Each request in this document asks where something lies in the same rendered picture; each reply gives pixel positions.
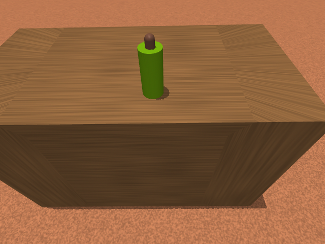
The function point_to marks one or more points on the bottle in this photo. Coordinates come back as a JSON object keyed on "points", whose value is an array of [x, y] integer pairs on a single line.
{"points": [[150, 54]]}

